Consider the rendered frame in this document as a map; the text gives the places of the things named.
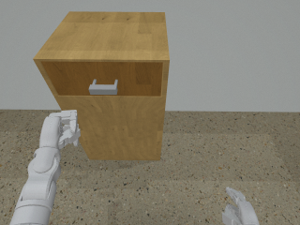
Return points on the drawer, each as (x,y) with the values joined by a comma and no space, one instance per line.
(135,79)

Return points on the cabinet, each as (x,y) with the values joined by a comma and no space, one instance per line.
(113,127)

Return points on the robot left hand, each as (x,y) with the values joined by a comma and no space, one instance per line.
(52,130)

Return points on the handle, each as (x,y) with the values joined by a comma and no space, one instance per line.
(103,89)

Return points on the robot left forearm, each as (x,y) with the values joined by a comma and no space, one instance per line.
(37,197)

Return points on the robot right hand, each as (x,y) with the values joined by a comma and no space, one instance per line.
(243,214)

